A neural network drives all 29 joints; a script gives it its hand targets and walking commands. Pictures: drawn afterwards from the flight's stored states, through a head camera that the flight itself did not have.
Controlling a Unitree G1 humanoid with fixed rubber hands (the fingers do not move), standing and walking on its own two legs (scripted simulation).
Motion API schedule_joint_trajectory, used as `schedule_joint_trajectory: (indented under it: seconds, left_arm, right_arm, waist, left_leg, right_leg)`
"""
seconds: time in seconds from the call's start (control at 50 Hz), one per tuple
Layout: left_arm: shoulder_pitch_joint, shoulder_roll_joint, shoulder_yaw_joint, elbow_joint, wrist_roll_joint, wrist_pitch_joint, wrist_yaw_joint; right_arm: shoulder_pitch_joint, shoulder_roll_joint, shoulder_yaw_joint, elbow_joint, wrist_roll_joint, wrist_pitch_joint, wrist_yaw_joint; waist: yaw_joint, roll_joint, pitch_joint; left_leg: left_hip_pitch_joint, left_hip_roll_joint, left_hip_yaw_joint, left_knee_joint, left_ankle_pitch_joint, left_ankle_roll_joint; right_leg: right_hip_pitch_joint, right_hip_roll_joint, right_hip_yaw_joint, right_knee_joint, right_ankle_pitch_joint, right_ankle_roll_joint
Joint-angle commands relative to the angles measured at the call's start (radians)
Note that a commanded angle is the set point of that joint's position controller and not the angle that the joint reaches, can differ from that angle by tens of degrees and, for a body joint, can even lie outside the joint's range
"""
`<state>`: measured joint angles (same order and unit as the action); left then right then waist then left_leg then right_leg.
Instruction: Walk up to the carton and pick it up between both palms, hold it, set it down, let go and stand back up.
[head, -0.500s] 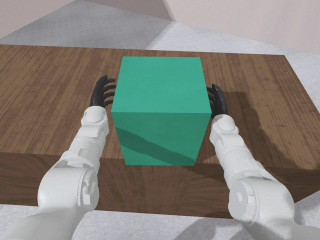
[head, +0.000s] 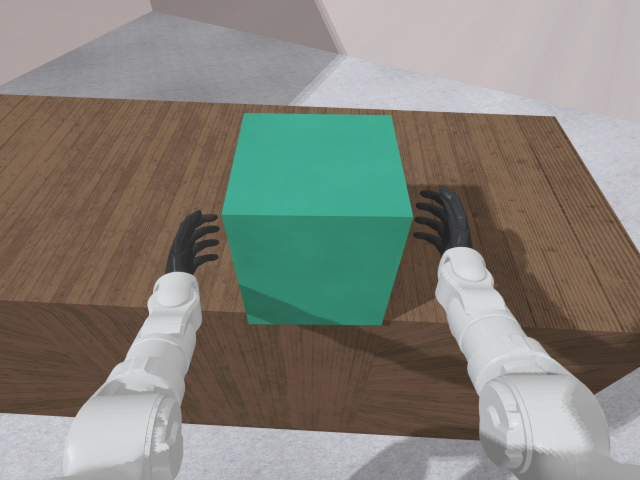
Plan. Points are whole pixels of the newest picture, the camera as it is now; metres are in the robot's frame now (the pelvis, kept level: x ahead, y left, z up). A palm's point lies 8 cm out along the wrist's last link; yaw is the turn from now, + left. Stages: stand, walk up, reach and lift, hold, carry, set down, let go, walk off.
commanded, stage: set down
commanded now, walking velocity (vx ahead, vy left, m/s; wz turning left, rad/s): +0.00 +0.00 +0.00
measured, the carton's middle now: (316, 224) +0.47 +0.05 +0.04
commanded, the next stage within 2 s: none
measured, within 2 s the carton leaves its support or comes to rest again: neither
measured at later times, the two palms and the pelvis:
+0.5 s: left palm (170, 320) +0.31 +0.23 +0.02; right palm (470, 302) +0.34 -0.15 +0.05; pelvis -0.03 +0.01 +0.00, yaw +0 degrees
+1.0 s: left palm (148, 377) +0.24 +0.24 +0.01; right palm (493, 360) +0.27 -0.17 +0.03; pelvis -0.02 +0.01 +0.00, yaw +0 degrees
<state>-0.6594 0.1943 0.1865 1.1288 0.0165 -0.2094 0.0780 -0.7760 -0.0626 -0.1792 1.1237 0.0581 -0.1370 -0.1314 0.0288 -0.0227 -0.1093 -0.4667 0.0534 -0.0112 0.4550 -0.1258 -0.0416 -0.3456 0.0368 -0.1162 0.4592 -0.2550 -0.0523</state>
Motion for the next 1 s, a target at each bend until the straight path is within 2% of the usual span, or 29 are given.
schedule_joint_trajectory:
  seconds: [0.0,0.02,0.04,0.06,0.1,0.14,0.16,0.2,0.24,0.26,0.3,0.34,0.36,0.38,0.42,0.44,0.48,0.52,0.58,0.62,0.68,0.7,0.76,0.78,0.82,0.86,0.94,0.96,0.98]
  left_arm:
    - [-0.481,0.168,-0.123,-0.314,-0.192,-0.084,-0.013]
    - [-0.419,0.163,-0.124,-0.355,-0.204,-0.084,-0.014]
    - [-0.503,0.175,-0.150,-0.307,-0.226,-0.089,-0.010]
    - [-0.435,0.153,-0.173,-0.330,-0.237,-0.085,-0.009]
    - [-0.426,0.155,-0.190,-0.357,-0.259,-0.080,-0.001]
    - [-0.367,0.145,-0.207,-0.388,-0.270,-0.075,0.003]
    - [-0.390,0.151,-0.211,-0.371,-0.272,-0.066,0.004]
    - [-0.427,0.155,-0.220,-0.345,-0.283,-0.059,0.016]
    - [-0.377,0.149,-0.221,-0.388,-0.289,-0.059,0.025]
    - [-0.347,0.139,-0.222,-0.404,-0.287,-0.055,0.026]
    - [-0.256,0.134,-0.214,-0.484,-0.266,-0.049,0.034]
    - [-0.233,0.124,-0.216,-0.517,-0.254,-0.027,0.036]
    - [-0.300,0.138,-0.213,-0.491,-0.251,-0.012,0.034]
    - [-0.223,0.125,-0.218,-0.529,-0.251,-0.009,0.036]
    - [-0.248,0.136,-0.211,-0.556,-0.252,0.003,0.035]
    - [-0.147,0.122,-0.215,-0.635,-0.255,-0.001,0.038]
    - [-0.135,0.132,-0.205,-0.683,-0.248,0.014,0.036]
    - [-0.157,0.141,-0.212,-0.649,-0.252,0.038,0.020]
    - [-0.072,0.133,-0.209,-0.741,-0.253,0.046,0.018]
    - [0.041,0.125,-0.208,-0.833,-0.253,0.058,0.017]
    - [0.130,0.118,-0.195,-0.854,-0.240,0.093,0.000]
    - [0.137,0.125,-0.190,-0.849,-0.237,0.110,-0.010]
    - [0.117,0.135,-0.189,-0.892,-0.246,0.130,-0.013]
    - [0.219,0.124,-0.187,-0.961,-0.241,0.132,-0.011]
    - [0.214,0.126,-0.193,-0.994,-0.243,0.148,-0.014]
    - [0.362,0.119,-0.184,-1.078,-0.234,0.153,-0.013]
    - [0.425,0.128,-0.190,-1.136,-0.233,0.188,-0.021]
    - [0.372,0.142,-0.186,-1.147,-0.242,0.193,-0.015]
    - [0.446,0.134,-0.189,-1.174,-0.238,0.201,-0.014]
  right_arm:
    - [-0.376,-0.227,0.111,-0.290,0.135,-0.087,0.018]
    - [-0.332,-0.228,0.135,-0.334,0.156,-0.089,0.022]
    - [-0.399,-0.236,0.107,-0.318,0.149,-0.072,0.024]
    - [-0.336,-0.237,0.117,-0.354,0.148,-0.077,0.029]
    - [-0.342,-0.248,0.121,-0.404,0.167,-0.068,0.037]
    - [-0.290,-0.259,0.118,-0.412,0.164,-0.063,0.045]
    - [-0.295,-0.267,0.109,-0.395,0.157,-0.052,0.047]
    - [-0.339,-0.261,0.108,-0.413,0.156,-0.032,0.054]
    - [-0.275,-0.260,0.118,-0.422,0.170,-0.028,0.061]
    - [-0.252,-0.260,0.116,-0.417,0.171,-0.029,0.063]
    - [-0.159,-0.255,0.136,-0.456,0.183,-0.031,0.074]
    - [-0.132,-0.271,0.129,-0.444,0.185,-0.023,0.082]
    - [-0.182,-0.273,0.118,-0.414,0.169,-0.006,0.080]
    - [-0.112,-0.258,0.133,-0.447,0.180,-0.009,0.085]
    - [-0.139,-0.247,0.121,-0.476,0.172,-0.001,0.078]
    - [-0.047,-0.244,0.131,-0.519,0.184,-0.010,0.086]
    - [-0.035,-0.254,0.129,-0.547,0.181,-0.007,0.086]
    - [-0.051,-0.243,0.143,-0.541,0.177,0.009,0.087]
    - [0.020,-0.225,0.128,-0.642,0.164,0.004,0.082]
    - [0.124,-0.233,0.146,-0.697,0.186,-0.001,0.087]
    - [0.198,-0.217,0.175,-0.764,0.186,0.002,0.089]
    - [0.209,-0.222,0.159,-0.774,0.175,0.006,0.082]
    - [0.208,-0.199,0.155,-0.833,0.167,0.025,0.070]
    - [0.308,-0.196,0.164,-0.865,0.175,0.024,0.069]
    - [0.310,-0.187,0.159,-0.911,0.168,0.028,0.066]
    - [0.445,-0.186,0.181,-0.973,0.184,0.022,0.068]
    - [0.531,-0.175,0.178,-1.020,0.176,0.042,0.065]
    - [0.472,-0.188,0.162,-1.047,0.168,0.046,0.066]
    - [0.546,-0.169,0.178,-1.058,0.177,0.051,0.065]
  waist:
    - [-0.007,0.009,-0.606]
    - [0.011,0.002,-0.621]
    - [-0.006,0.021,-0.600]
    - [-0.016,0.011,-0.606]
    - [-0.005,0.018,-0.585]
    - [-0.019,0.010,-0.562]
    - [-0.028,0.013,-0.534]
    - [-0.019,0.008,-0.523]
    - [-0.004,0.004,-0.500]
    - [-0.010,-0.003,-0.480]
    - [0.005,0.022,-0.509]
    - [-0.005,0.035,-0.466]
    - [-0.019,0.031,-0.453]
    - [-0.009,0.032,-0.452]
    - [-0.014,0.020,-0.437]
    - [0.000,0.030,-0.457]
    - [-0.006,0.037,-0.444]
    - [-0.016,0.034,-0.412]
    - [-0.005,0.028,-0.410]
    - [0.003,0.024,-0.401]
    - [0.011,0.016,-0.381]
    - [-0.006,0.006,-0.367]
    - [-0.001,0.000,-0.333]
    - [0.007,0.002,-0.328]
    - [-0.003,0.009,-0.339]
    - [0.012,0.007,-0.333]
    - [0.003,0.004,-0.272]
    - [-0.002,0.006,-0.275]
    - [0.005,0.006,-0.240]
  left_leg:
    - [0.183,-0.073,0.071,0.031,0.330,-0.011]
    - [0.209,-0.072,0.067,0.031,0.349,-0.007]
    - [0.189,-0.070,0.070,0.029,0.276,-0.011]
    - [0.214,-0.068,0.060,0.034,0.290,-0.007]
    - [0.227,-0.068,0.057,0.033,0.249,-0.009]
    - [0.245,-0.064,0.046,0.028,0.233,-0.012]
    - [0.239,-0.065,0.050,0.023,0.181,-0.010]
    - [0.215,-0.066,0.057,0.022,0.094,-0.005]
    - [0.239,-0.068,0.058,0.017,0.106,-0.002]
    - [0.251,-0.065,0.054,0.012,0.103,-0.002]
    - [0.295,-0.063,0.049,0.007,0.139,-0.009]
    - [0.318,-0.058,0.044,-0.004,0.119,-0.014]
    - [0.302,-0.060,0.051,-0.011,0.063,-0.009]
    - [0.321,-0.062,0.053,-0.012,0.094,-0.007]
    - [0.312,-0.065,0.057,-0.017,0.055,-0.004]
    - [0.335,-0.062,0.052,-0.018,0.107,-0.006]
    - [0.363,-0.060,0.053,-0.026,0.113,-0.010]
    - [0.337,-0.065,0.054,-0.035,0.073,-0.001]
    - [0.356,-0.063,0.054,-0.042,0.088,0.004]
    - [0.397,-0.058,0.049,-0.051,0.158,0.000]
    - [0.411,-0.059,0.046,-0.063,0.189,0.006]
    - [0.407,-0.060,0.045,-0.072,0.166,0.010]
    - [0.385,-0.063,0.054,-0.088,0.118,0.020]
    - [0.420,-0.061,0.050,-0.089,0.157,0.016]
    - [0.425,-0.063,0.053,-0.092,0.147,0.020]
    - [0.460,-0.063,0.046,-0.094,0.221,0.016]
    - [0.446,-0.062,0.040,-0.111,0.188,0.023]
    - [0.423,-0.063,0.043,-0.118,0.135,0.028]
    - [0.440,-0.062,0.042,-0.120,0.148,0.028]
  right_leg:
    - [0.154,-0.025,0.113,0.010,0.454,0.107]
    - [0.161,-0.022,0.116,0.005,0.433,0.101]
    - [0.101,-0.026,0.113,-0.002,0.327,0.099]
    - [0.108,-0.022,0.105,-0.001,0.339,0.093]
    - [0.075,-0.019,0.105,-0.009,0.260,0.086]
    - [0.068,-0.016,0.097,-0.007,0.236,0.083]
    - [0.044,-0.019,0.095,-0.018,0.176,0.082]
    - [0.004,-0.021,0.093,-0.019,0.081,0.073]
    - [0.029,-0.028,0.101,-0.023,0.077,0.075]
    - [0.024,-0.025,0.100,-0.025,0.077,0.076]
    - [0.044,-0.022,0.098,-0.027,0.101,0.073]
    - [0.027,-0.017,0.090,-0.041,0.081,0.068]
    - [0.005,-0.024,0.101,-0.048,0.027,0.065]
    - [0.022,-0.026,0.105,-0.049,0.051,0.066]
    - [0.034,-0.025,0.110,-0.047,0.024,0.072]
    - [0.061,-0.022,0.110,-0.046,0.064,0.071]
    - [0.056,-0.022,0.110,-0.055,0.076,0.073]
    - [0.052,-0.030,0.124,-0.059,0.047,0.078]
    - [0.078,-0.030,0.130,-0.058,0.064,0.083]
    - [0.107,-0.023,0.125,-0.061,0.129,0.082]
    - [0.122,-0.027,0.136,-0.079,0.147,0.083]
    - [0.122,-0.027,0.136,-0.087,0.131,0.081]
    - [0.120,-0.031,0.146,-0.088,0.087,0.081]
    - [0.139,-0.028,0.144,-0.091,0.119,0.080]
    - [0.137,-0.031,0.148,-0.093,0.116,0.082]
    - [0.175,-0.030,0.151,-0.098,0.177,0.079]
    - [0.154,-0.032,0.158,-0.112,0.136,0.070]
    - [0.133,-0.033,0.158,-0.112,0.086,0.068]
    - [0.135,-0.034,0.157,-0.117,0.095,0.065]
